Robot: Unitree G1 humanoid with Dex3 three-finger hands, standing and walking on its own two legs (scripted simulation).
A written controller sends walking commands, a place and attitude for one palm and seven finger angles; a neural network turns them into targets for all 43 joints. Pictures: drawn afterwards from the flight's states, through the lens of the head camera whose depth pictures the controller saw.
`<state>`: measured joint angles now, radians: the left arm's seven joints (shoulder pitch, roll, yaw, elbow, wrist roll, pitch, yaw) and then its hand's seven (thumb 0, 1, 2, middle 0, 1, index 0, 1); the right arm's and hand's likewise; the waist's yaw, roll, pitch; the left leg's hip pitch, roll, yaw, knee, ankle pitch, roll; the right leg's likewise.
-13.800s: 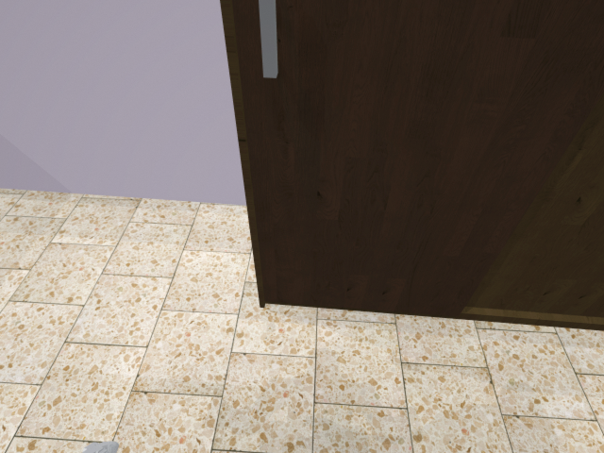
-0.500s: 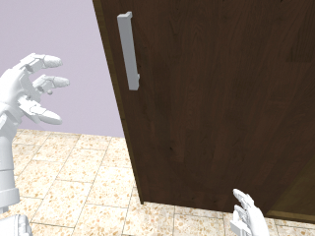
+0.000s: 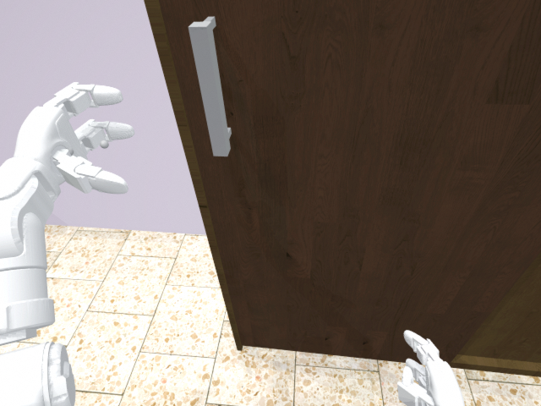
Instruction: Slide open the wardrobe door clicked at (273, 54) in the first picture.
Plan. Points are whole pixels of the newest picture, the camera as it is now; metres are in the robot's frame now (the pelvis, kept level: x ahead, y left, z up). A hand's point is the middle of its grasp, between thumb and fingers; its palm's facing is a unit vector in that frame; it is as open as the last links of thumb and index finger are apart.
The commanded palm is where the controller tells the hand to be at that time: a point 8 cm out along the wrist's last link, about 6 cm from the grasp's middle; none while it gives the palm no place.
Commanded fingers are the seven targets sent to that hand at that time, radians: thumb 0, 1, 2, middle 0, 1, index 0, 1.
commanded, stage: move the hooked fingers beside the handle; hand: left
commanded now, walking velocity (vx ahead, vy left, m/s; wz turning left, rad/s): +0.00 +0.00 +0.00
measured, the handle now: (216, 90) +0.49 +0.13 +0.27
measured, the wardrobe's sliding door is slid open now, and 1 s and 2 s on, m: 0.00 0.00 0.00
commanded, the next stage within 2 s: feel for the door with the fingertips in 1.66 s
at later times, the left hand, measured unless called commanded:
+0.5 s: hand (133, 124) +0.39 +0.23 +0.26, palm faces +0.04 -1.00 -0.04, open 13.9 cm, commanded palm +0.37 +0.28 +0.26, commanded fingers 0.00 -0.50 0.30 -0.30 -1.20 -0.30 -1.20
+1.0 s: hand (156, 107) +0.44 +0.21 +0.27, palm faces +0.01 -1.00 -0.02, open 13.9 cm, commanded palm +0.40 +0.27 +0.26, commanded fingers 0.00 -0.50 0.30 -0.30 -1.20 -0.30 -1.20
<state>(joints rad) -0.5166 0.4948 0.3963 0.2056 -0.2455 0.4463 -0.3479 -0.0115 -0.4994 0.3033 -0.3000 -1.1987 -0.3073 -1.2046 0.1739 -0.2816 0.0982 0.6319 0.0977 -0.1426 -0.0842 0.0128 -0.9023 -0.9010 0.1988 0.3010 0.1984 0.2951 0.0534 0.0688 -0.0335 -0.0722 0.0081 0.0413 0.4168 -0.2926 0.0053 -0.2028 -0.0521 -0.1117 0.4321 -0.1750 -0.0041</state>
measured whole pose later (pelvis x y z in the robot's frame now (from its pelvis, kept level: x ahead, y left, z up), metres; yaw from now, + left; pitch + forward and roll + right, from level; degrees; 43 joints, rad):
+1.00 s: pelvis +0.01 +0.01 +0.00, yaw -1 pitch +1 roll +0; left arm -0.82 0.46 0.33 0.60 -0.18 0.30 -0.27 -0.01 -0.50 0.30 -0.30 -1.20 -0.30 -1.20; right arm 0.26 -0.29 0.07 0.66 0.09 -0.10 -0.09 0.01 -0.90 -0.90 0.20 0.30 0.20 0.30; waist 0.00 0.05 -0.05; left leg -0.11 0.00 0.06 0.39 -0.29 0.02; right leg -0.24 -0.05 -0.09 0.39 -0.16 0.01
